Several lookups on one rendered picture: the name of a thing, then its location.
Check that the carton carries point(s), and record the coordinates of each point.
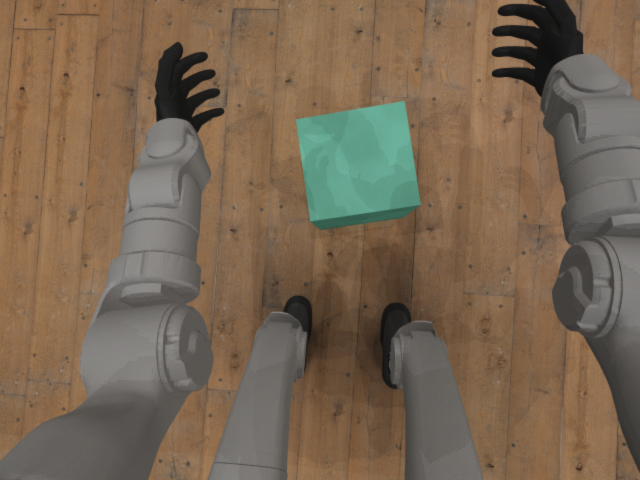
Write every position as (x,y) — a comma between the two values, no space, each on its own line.
(358,166)

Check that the robot right hand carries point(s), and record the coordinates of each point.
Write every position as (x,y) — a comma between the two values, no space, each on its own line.
(557,38)

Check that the left robot upper arm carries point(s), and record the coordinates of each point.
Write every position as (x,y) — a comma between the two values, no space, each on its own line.
(138,365)

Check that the robot left forearm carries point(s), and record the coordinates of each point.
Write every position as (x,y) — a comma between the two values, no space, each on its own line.
(157,259)

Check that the robot left hand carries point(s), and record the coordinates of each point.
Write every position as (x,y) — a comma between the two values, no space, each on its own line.
(172,91)

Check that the robot foot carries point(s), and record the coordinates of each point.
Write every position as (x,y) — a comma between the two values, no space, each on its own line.
(299,307)
(394,316)

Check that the robot right foot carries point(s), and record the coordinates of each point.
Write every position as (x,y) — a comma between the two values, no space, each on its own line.
(394,316)

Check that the robot left foot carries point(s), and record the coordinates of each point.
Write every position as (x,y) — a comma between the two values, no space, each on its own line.
(299,307)

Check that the robot right forearm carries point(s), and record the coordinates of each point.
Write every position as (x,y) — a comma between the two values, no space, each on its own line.
(595,124)

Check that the right robot upper arm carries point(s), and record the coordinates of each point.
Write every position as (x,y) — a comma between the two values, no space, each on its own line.
(597,293)

